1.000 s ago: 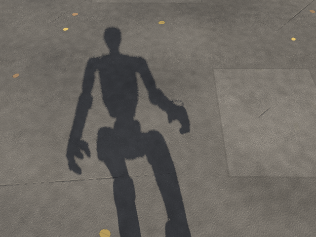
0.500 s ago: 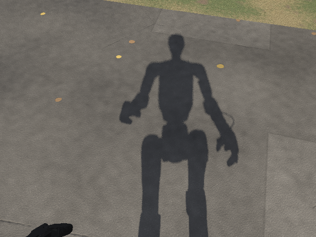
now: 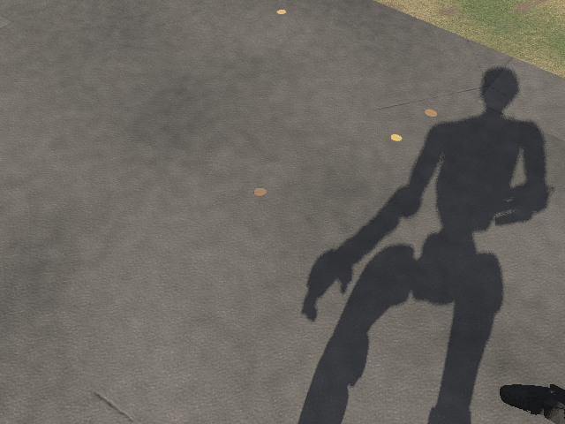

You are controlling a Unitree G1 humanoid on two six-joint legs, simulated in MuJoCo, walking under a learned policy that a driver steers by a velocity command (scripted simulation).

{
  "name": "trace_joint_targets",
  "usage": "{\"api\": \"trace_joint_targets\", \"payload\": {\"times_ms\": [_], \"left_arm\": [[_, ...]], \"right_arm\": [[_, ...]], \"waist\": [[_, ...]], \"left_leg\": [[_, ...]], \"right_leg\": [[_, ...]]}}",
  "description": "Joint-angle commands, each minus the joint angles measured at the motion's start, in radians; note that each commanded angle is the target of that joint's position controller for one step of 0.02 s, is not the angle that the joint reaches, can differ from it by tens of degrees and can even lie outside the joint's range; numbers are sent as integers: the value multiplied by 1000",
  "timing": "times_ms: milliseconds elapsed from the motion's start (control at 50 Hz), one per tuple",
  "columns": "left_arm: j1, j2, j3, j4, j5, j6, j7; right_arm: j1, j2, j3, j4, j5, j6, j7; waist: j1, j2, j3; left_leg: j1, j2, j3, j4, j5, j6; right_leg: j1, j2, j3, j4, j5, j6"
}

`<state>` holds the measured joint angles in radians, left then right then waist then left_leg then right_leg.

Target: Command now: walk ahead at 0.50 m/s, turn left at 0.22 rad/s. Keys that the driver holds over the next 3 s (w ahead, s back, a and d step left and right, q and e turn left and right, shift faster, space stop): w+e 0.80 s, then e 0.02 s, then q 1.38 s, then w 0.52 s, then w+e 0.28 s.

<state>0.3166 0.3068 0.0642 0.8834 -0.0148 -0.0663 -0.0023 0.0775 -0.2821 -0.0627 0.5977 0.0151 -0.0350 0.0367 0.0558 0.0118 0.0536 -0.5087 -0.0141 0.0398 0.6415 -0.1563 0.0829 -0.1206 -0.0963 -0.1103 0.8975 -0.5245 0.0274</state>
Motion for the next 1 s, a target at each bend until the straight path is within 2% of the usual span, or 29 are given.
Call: {"api": "trace_joint_targets", "payload": {"times_ms": [20,40,60,80,120,160,220,300,360,400,440,460,480,500,520,540,560,580,600,620,660,740,820,860,920,940,960,980,1000], "left_arm": [[-89,141,14,-130,-45,-59,-17],[-104,126,9,-123,-31,-58,-10],[-102,126,14,-113,-13,-50,-7],[-64,121,16,-99,-13,-34,-10],[-23,83,11,-82,-15,-4,-8],[-60,66,8,-92,-12,13,-2],[-120,54,8,-109,-8,9,-6],[-235,19,-8,-146,-4,-2,-30],[-301,13,-14,-189,-4,-3,-50],[-319,23,-11,-219,-3,-4,-64],[-269,55,5,-230,-3,0,-71],[-185,87,21,-219,-3,4,-70],[-35,136,49,-188,-5,6,-60],[113,224,81,-165,-6,15,-40],[96,304,91,-171,-14,9,-36],[139,221,69,-187,-10,4,-36],[101,174,57,-185,-4,-1,-32],[35,152,50,-198,-7,-3,-29],[-32,120,41,-214,-6,-1,-27],[-67,101,32,-235,9,0,-22],[-92,105,33,-248,9,-1,-15],[-65,151,47,-238,-3,3,8],[6,156,50,-217,-10,23,17],[38,132,43,-198,-6,33,23],[5,103,31,-196,9,37,26],[-4,83,25,-207,16,32,24],[55,42,8,-226,35,24,24],[202,26,-5,-190,27,18,18],[193,99,5,-184,20,23,12]], "right_arm": [[315,-186,-58,22,-7,-19,-6],[250,-153,-46,24,-5,-24,-7],[195,-120,-36,23,-13,-29,-7],[163,-95,-28,21,-22,-37,-8],[146,-96,-30,38,-24,-57,-10],[153,-108,-35,61,-32,-71,-16],[170,-108,-35,88,-37,-76,-30],[197,-128,-38,116,-28,-74,-40],[246,-141,-46,150,-16,-56,-45],[249,-156,-52,159,-8,-36,-51],[224,-188,-60,151,-4,-19,-64],[214,-200,-62,147,-4,-9,-71],[196,-198,-58,144,-1,-3,-77],[217,-164,-42,127,-16,-13,-81],[337,-13,5,83,-45,-45,-57],[225,-98,-4,79,-8,-85,-37],[131,-135,-13,48,27,-106,-27],[105,-125,-7,40,15,-117,-31],[92,-132,-14,45,-12,-116,-38],[113,-139,-21,45,-21,-105,-39],[145,-123,-20,44,-27,-80,-41],[42,-67,4,17,-35,-63,-44],[-87,-71,6,-8,-18,-76,-30],[-78,-89,-1,-1,-22,-86,-17],[19,-103,-14,32,-39,-102,-6],[80,-129,-21,45,-51,-107,-10],[161,-194,-31,47,-70,-110,-12],[216,-184,-30,81,-60,-91,-7],[230,-145,-21,84,-17,-74,-2]], "waist": [[-176,106,-275],[-135,39,-198],[-99,40,-146],[-63,55,-132],[-33,59,-117],[-37,43,-69],[-56,34,-36],[-107,27,7],[-137,21,33],[-129,34,29],[-85,79,-32],[-36,96,-88],[51,79,-166],[108,-30,-270],[-21,-278,-371],[73,-162,-465],[83,-120,-317],[39,-26,-222],[-3,1,-151],[-40,-21,-132],[-74,-40,-109],[-48,-59,-69],[14,-96,-68],[20,-113,-90],[-37,-135,-129],[-66,-118,-175],[-63,25,-309],[-44,266,-439],[-59,210,-446]], "left_leg": [[773,352,-593,-308,-8,244],[624,311,-467,-314,83,205],[498,278,-375,-340,155,185],[420,257,-319,-377,177,175],[345,254,-247,-445,190,179],[319,251,-167,-489,207,171],[357,224,-55,-506,229,131],[402,222,46,-526,228,91],[535,262,73,-482,295,82],[613,287,88,-417,436,68],[648,287,117,-285,786,39],[642,277,131,-159,931,22],[563,242,158,45,929,-10],[330,195,161,351,619,-53],[-133,-36,45,706,-393,-121],[-255,-32,-154,795,-431,-98],[-330,20,-156,767,-343,-75],[-306,65,-146,674,-261,-66],[-245,92,-135,586,-224,-74],[-171,110,-140,552,-199,-82],[-123,119,-123,466,-187,-111],[-66,85,-80,184,38,-158],[23,11,-75,-62,228,-161],[25,8,-79,-126,250,-137],[128,2,-56,-205,279,-62],[252,35,-69,-211,437,-28],[529,202,-248,-115,808,74],[757,397,-543,-131,911,260],[741,390,-651,-190,662,267]], "right_leg": [[-689,17,159,472,19,-39],[-654,-30,159,399,106,-46],[-597,-56,162,338,160,-42],[-532,-76,176,314,204,-39],[-493,-76,178,276,254,-22],[-541,-67,201,213,332,-3],[-591,-40,220,49,516,3],[-558,-8,148,-176,677,-16],[-612,5,120,-258,617,-45],[-623,26,86,-283,512,-72],[-515,87,23,-279,397,-111],[-401,128,-2,-275,352,-135],[-180,168,-2,-334,402,-172],[130,47,209,-352,448,-236],[481,-202,784,-431,314,-445],[556,-226,932,-554,218,-452],[464,-200,782,-576,260,-400],[308,-159,671,-580,338,-365],[157,-124,585,-593,447,-345],[56,-101,537,-617,529,-345],[-48,-77,484,-650,606,-350],[-181,2,355,-657,623,-299],[-165,25,373,-597,547,-245],[-65,-3,389,-520,601,-220],[21,-12,392,-373,767,-165],[1,37,358,-268,806,-128],[-147,109,310,-32,570,-75],[-357,190,238,272,-59,6],[-424,154,265,343,-142,21]]}}
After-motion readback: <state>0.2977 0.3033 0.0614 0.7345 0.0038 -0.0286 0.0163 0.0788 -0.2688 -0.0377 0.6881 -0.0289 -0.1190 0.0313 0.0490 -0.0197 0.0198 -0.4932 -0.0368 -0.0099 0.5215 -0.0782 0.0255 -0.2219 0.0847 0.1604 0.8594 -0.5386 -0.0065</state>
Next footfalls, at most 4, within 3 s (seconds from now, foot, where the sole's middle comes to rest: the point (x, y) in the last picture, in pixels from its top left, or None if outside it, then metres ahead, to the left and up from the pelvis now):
0.50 right None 0.43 -0.16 -0.75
0.94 left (334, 293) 0.76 -0.06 -0.75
1.36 right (419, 330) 0.67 -0.27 -0.75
1.76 left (309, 319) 0.68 0.00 -0.75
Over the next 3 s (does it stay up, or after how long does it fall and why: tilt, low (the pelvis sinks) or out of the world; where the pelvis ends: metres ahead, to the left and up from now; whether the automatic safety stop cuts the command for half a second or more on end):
stays up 0.84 0.01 0.02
